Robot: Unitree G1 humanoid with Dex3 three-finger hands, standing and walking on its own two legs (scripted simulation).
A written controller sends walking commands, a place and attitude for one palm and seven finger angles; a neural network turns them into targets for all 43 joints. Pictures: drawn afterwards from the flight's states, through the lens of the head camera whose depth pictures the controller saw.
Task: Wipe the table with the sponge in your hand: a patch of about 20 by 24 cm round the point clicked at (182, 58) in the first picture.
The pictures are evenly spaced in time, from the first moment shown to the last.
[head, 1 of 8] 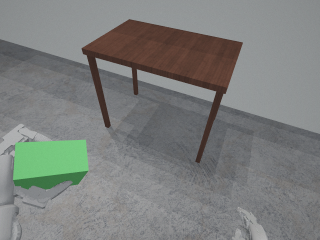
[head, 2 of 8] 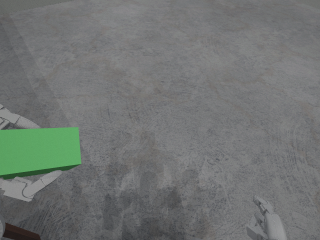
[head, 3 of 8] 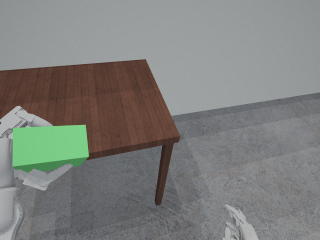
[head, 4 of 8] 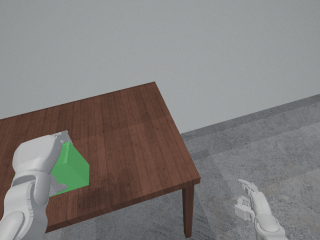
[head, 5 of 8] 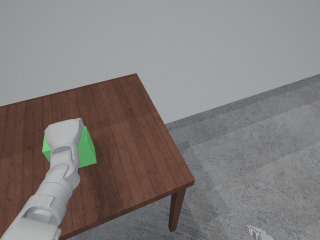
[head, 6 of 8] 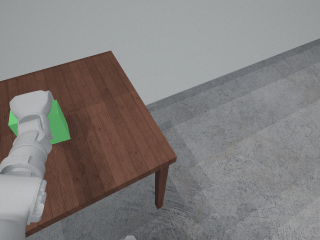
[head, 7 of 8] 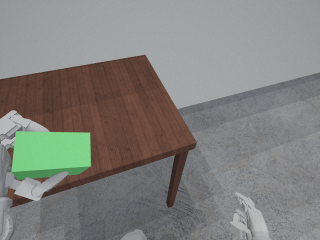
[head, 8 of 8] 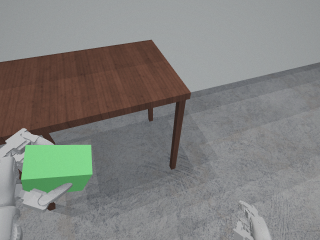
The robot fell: no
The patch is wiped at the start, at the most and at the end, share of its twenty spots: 0.00 1.00 1.00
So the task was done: yes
